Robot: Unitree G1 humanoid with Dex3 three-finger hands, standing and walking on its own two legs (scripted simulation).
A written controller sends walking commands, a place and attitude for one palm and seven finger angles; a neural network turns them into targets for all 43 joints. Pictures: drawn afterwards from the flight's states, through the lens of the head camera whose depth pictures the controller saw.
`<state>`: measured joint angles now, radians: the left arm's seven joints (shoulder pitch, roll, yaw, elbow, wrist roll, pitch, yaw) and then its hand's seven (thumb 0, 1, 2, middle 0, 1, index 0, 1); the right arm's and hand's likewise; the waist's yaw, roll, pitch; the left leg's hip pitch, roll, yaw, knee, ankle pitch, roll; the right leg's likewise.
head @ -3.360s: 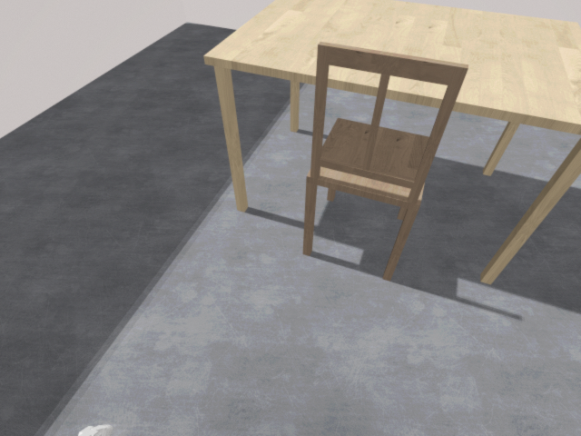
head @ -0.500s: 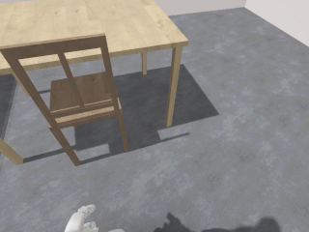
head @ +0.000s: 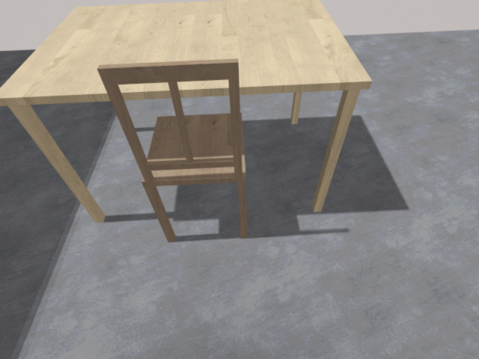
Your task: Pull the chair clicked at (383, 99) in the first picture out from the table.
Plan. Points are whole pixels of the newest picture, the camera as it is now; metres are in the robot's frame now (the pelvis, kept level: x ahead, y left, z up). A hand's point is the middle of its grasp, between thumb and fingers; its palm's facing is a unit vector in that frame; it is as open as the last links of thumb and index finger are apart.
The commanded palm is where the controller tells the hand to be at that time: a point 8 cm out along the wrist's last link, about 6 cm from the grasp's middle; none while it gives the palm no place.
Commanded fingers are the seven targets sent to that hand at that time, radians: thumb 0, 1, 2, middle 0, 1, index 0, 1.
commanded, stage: take the last steps up to it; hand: left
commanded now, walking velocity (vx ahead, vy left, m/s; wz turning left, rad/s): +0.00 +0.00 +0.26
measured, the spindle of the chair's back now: (182, 126) +0.75 +0.22 -0.08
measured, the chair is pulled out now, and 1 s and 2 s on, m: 0.00 0.00 0.00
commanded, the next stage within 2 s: come to a stop and stand still in 1.04 s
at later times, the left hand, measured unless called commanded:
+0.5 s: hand out of the picture +0.00 +0.20 -0.17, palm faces +0.16 -0.98 -0.15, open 7.4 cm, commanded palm none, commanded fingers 0.00 0.90 0.90 -0.20 -0.30 -0.20 -0.30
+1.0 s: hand (179, 331) +0.20 +0.14 -0.16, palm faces +0.15 -0.97 -0.17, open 7.3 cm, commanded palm none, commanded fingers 0.00 0.90 0.90 -0.20 -0.30 -0.20 -0.30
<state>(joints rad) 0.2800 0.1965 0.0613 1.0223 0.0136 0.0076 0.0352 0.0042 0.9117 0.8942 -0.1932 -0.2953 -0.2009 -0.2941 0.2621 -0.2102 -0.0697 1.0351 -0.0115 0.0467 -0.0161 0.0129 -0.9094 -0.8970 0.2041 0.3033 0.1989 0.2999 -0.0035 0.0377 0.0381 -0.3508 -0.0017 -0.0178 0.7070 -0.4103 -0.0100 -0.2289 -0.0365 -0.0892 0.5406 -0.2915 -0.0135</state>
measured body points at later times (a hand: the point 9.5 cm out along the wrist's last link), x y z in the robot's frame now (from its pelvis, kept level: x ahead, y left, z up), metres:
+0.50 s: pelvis +0.04 +0.02 +0.01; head +0.04 +0.04 +0.46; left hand +0.00 +0.25 -0.16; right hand +0.07 -0.22 -0.13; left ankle -0.02 +0.13 -0.73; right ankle +0.09 -0.11 -0.67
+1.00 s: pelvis +0.21 -0.02 +0.01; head +0.21 -0.02 +0.46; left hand +0.20 +0.20 -0.15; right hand +0.28 -0.25 -0.14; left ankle +0.27 +0.11 -0.69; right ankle +0.21 -0.11 -0.73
